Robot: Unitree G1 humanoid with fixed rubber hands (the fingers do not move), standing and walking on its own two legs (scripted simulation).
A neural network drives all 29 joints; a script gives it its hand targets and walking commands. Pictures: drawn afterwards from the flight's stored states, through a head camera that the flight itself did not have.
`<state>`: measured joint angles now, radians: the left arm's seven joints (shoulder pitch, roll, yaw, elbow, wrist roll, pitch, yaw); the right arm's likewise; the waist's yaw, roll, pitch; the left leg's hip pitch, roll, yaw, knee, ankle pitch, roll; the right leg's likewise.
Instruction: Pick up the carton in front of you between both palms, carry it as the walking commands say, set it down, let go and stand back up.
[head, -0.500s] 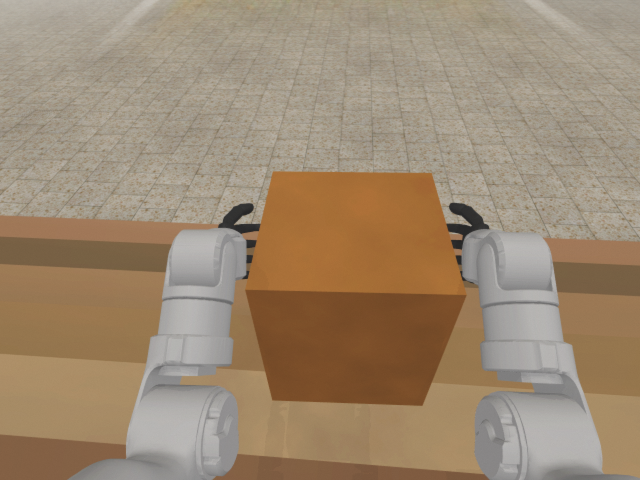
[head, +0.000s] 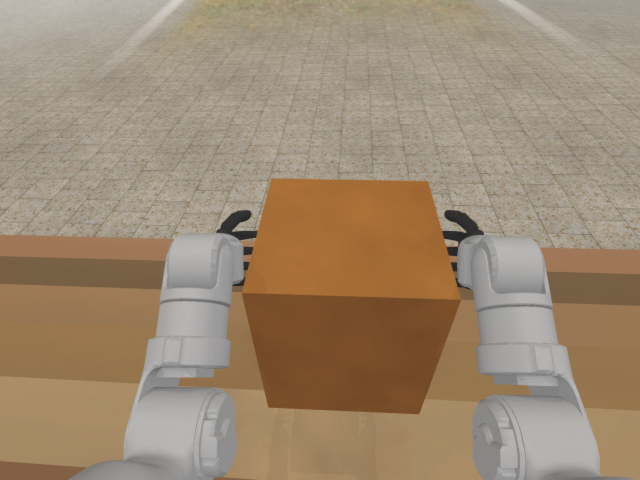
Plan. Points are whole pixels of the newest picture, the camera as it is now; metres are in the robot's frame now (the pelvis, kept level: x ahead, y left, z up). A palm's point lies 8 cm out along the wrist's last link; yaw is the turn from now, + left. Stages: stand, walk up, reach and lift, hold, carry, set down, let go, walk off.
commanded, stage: carry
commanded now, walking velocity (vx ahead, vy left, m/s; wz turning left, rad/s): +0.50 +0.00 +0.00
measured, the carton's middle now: (346, 297) +0.34 +0.00 +0.06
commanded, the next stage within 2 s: none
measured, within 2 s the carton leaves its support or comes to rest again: neither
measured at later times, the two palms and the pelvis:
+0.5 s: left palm (239, 190) +0.53 +0.17 +0.10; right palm (422, 192) +0.52 -0.13 +0.10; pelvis +0.17 +0.04 +0.00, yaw -1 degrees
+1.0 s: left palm (277, 156) +0.80 +0.15 +0.01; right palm (404, 151) +0.81 -0.15 +0.00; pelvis +0.46 +0.00 -0.12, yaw -1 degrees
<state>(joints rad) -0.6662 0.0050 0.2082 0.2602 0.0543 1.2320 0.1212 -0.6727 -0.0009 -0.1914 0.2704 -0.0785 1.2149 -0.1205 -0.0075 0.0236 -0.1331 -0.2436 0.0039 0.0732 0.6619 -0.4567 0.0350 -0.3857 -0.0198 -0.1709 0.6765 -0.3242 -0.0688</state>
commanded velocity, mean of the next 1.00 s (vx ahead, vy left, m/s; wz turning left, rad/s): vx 0.50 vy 0.00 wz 0.00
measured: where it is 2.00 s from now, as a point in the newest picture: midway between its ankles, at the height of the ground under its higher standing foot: (340, 313)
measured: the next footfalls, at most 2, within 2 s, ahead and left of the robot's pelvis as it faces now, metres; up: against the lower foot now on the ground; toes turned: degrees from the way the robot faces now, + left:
left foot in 0.38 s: +0.24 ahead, +0.10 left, +0.00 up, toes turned +3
right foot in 0.90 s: +0.54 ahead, -0.05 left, -0.11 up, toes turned -4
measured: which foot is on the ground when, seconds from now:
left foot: down 0.00-0.04, up 0.06-0.36, down 0.38-0.94, up 0.96-1.00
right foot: down 0.00-0.38, up 0.40-0.88, down 0.90-1.00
